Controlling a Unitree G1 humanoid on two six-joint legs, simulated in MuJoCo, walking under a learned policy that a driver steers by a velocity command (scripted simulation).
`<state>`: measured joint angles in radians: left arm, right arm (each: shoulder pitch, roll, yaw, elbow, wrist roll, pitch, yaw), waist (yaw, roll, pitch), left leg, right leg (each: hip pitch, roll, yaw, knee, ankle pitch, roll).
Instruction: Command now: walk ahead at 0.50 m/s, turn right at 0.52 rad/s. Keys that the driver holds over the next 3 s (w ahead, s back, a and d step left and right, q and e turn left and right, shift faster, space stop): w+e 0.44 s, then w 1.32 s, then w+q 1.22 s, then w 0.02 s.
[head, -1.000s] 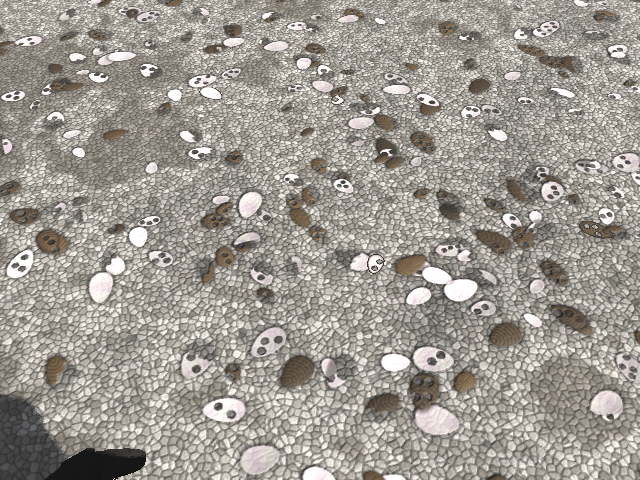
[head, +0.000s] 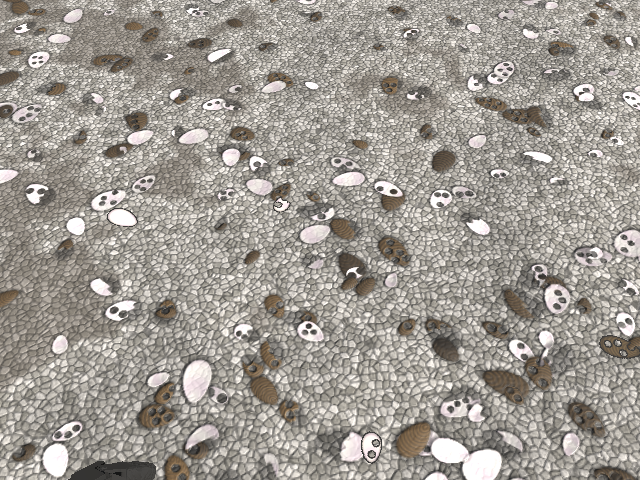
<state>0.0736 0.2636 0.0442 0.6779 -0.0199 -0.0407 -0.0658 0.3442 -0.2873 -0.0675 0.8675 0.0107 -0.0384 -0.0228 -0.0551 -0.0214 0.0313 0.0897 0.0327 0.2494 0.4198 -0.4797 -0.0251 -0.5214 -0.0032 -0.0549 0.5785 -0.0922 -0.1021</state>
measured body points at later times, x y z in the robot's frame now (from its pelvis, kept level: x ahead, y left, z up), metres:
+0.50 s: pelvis +0.29 +0.01 +0.00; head +0.32 +0.01 +0.45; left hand +0.42 +0.29 -0.11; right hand +0.43 -0.29 -0.06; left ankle +0.42 +0.10 -0.72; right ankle +0.13 -0.08 -0.70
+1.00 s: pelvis +0.53 -0.10 +0.01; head +0.55 -0.12 +0.46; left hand +0.84 +0.02 -0.05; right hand +0.40 -0.36 -0.13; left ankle +0.43 +0.09 -0.70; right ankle +0.59 -0.23 -0.72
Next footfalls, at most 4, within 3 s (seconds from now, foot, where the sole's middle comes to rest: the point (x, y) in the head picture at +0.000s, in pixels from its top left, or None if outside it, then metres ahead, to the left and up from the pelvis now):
0.46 left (282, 479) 0.46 0.08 -0.75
0.98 right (436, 393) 0.62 -0.25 -0.75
1.50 left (366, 259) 0.99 -0.14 -0.75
2.02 right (480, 200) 1.17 -0.46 -0.75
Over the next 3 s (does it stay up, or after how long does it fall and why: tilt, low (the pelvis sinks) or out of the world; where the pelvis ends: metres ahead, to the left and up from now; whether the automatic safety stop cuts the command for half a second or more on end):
stays up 1.57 -0.31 0.02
